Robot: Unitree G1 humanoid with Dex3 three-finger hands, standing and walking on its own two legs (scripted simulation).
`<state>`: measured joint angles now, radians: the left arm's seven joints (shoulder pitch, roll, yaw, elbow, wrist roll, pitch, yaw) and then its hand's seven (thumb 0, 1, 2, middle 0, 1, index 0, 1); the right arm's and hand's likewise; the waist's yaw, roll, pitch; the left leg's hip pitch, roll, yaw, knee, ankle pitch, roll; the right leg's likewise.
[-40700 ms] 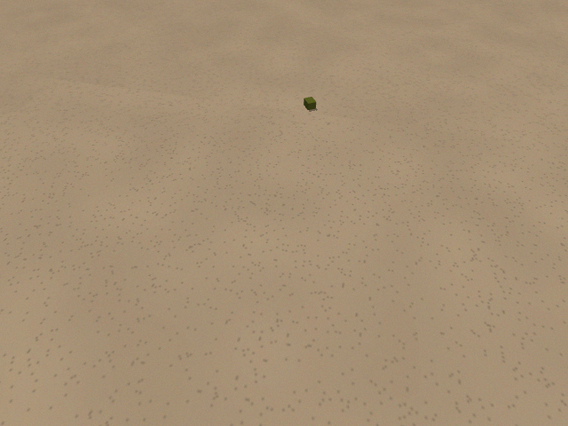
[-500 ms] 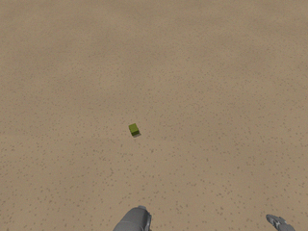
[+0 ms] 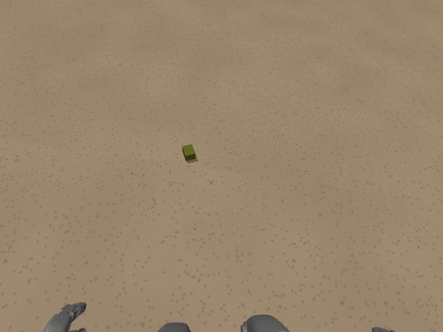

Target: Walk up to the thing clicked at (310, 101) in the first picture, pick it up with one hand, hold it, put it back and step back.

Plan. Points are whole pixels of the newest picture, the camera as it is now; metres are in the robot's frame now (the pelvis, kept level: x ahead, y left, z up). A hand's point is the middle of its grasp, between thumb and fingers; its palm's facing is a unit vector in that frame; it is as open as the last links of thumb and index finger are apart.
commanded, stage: step back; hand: left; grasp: from above
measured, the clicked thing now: (188, 152) +1.04 +0.21 -0.74
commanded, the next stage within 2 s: stand in 1.10 s
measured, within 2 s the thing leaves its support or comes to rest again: neither
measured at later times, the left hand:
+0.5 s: hand out of the picture -0.02 +0.27 -0.15, palm faces +0.01 -0.91 -0.41, open 7.4 cm
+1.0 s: hand out of the picture +0.01 +0.24 -0.14, palm faces +0.06 -0.91 -0.40, open 7.4 cm
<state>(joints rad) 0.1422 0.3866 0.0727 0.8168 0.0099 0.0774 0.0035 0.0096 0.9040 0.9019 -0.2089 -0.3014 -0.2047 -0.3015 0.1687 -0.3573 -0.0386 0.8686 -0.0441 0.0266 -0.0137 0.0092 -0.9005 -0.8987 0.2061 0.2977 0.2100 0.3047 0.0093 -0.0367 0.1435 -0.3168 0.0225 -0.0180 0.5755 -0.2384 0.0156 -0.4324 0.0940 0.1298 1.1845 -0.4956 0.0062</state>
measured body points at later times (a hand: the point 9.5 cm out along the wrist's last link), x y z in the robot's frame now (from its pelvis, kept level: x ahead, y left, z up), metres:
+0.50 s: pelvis -0.08 -0.01 +0.00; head -0.07 -0.02 +0.44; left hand -0.02 +0.31 -0.12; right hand -0.03 -0.31 -0.14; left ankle -0.08 +0.11 -0.73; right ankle -0.10 -0.14 -0.71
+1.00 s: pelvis -0.04 -0.03 -0.01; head -0.01 -0.04 +0.44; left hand +0.01 +0.29 -0.12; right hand +0.04 -0.35 -0.14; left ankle +0.00 +0.12 -0.73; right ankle -0.05 -0.14 -0.73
